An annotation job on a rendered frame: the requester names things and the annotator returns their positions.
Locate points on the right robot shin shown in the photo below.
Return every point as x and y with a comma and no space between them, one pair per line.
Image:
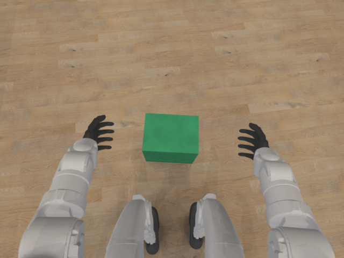
199,231

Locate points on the right robot hand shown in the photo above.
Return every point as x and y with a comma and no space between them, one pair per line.
259,140

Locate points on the left robot shin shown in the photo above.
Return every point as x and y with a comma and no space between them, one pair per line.
149,234

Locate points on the carton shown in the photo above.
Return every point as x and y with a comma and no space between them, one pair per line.
170,138

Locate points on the left robot forearm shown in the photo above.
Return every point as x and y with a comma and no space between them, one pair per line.
67,194

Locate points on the robot left upper arm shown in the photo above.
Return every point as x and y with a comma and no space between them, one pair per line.
54,237

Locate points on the robot shin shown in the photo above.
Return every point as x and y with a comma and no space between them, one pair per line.
149,234
199,231

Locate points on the robot right upper arm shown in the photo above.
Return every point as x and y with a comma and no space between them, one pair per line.
291,242

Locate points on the right robot forearm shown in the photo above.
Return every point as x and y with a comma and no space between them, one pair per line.
285,205

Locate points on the left robot hand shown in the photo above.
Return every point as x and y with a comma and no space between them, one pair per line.
93,131

